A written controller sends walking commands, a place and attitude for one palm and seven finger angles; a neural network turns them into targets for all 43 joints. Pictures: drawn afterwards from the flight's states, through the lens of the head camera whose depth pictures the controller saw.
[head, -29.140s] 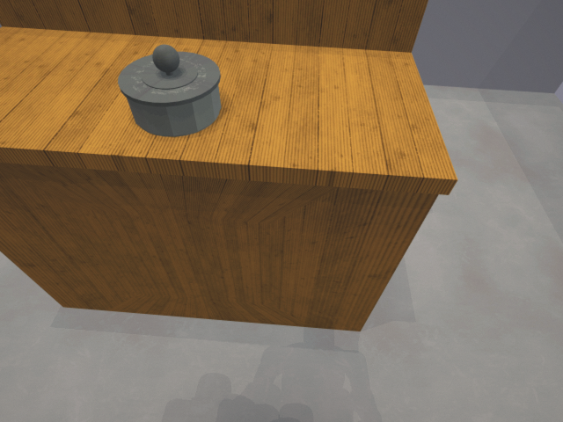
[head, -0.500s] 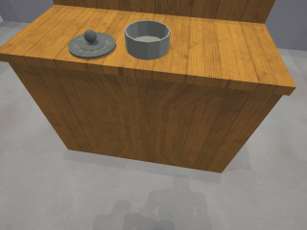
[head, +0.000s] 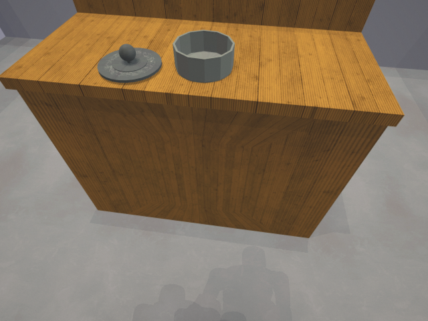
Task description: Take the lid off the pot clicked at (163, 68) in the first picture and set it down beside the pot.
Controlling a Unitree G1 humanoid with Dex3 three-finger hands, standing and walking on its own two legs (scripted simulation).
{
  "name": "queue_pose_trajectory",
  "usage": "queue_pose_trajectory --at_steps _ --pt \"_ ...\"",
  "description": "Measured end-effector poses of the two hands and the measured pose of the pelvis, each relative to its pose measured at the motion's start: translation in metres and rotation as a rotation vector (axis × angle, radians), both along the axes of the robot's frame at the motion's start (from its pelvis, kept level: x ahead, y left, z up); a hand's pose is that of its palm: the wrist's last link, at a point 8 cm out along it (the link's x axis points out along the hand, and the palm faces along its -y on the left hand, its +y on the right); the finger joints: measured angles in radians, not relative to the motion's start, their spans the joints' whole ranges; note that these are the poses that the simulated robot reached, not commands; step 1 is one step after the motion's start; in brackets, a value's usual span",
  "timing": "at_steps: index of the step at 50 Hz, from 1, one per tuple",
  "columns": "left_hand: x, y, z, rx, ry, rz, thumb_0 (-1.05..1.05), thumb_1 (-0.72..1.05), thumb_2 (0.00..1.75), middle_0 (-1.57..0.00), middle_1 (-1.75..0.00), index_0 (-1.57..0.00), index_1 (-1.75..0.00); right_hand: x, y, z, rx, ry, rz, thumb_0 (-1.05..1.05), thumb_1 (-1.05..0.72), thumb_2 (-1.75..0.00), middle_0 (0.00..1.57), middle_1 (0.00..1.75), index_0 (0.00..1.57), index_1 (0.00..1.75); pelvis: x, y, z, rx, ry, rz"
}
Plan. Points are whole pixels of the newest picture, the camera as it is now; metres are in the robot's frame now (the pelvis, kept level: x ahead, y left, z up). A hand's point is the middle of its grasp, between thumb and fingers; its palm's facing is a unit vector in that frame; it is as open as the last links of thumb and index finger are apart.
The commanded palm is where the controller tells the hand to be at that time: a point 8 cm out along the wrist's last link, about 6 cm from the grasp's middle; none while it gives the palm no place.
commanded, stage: let the arm hang, fingers relaxed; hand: left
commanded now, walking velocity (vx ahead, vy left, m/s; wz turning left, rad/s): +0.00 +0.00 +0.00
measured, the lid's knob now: (127, 52) +0.78 +0.28 +0.10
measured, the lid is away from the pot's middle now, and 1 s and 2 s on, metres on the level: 0.22 0.22 0.22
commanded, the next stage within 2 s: look to check the result in 0.70 s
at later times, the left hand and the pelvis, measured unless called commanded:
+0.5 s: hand out of the picture -0.02 +0.16 -0.18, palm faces +0.05 -0.98 -0.17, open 7.3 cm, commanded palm none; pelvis -0.01 +0.00 +0.00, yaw +0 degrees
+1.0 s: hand out of the picture -0.01 +0.17 -0.18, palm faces +0.05 -0.98 -0.19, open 7.3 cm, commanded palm none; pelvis +0.00 +0.00 +0.00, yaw +0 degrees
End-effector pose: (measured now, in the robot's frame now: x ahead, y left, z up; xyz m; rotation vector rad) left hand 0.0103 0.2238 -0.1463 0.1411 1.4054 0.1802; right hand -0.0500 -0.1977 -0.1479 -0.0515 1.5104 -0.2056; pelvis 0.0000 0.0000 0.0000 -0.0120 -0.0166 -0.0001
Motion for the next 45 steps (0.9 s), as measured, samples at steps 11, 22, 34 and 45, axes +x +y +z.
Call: queue_pose_trajectory --at_steps 11,22,34,45 --pt "-0.035 -0.015 -0.004 -0.044 0.067 0.022 0.01 0.91 0.89 -0.20 -0.30 -0.20 -0.29 0.002 -0.003 0.002 -0.014 -0.021 0.015 0.00 -0.91 -0.90 0.20 0.30 0.19 0.30 -0.007 0.002 0.000 0.000 0.004 -0.001" --pt "-0.039 -0.018 -0.005 -0.048 0.066 0.023 0.01 0.92 0.89 -0.20 -0.30 -0.20 -0.29 0.011 -0.001 0.000 -0.009 -0.049 0.017 0.00 -0.91 -0.90 0.20 0.30 0.19 0.30 -0.008 0.001 0.000 0.001 0.007 -0.002" --pt "-0.029 -0.011 -0.003 -0.026 0.042 0.019 0.02 0.92 0.89 -0.20 -0.30 -0.20 -0.29 0.010 0.000 0.000 -0.003 -0.037 0.016 0.00 -0.91 -0.90 0.20 0.30 0.19 0.30 -0.007 0.000 0.000 0.000 0.010 0.002" --pt "-0.023 -0.008 -0.002 -0.019 0.035 0.016 0.02 0.93 0.89 -0.20 -0.30 -0.20 -0.29 0.009 -0.002 0.000 -0.009 -0.028 0.016 0.00 -0.91 -0.90 0.20 0.30 0.19 0.30 -0.005 0.000 0.000 0.001 0.010 0.003"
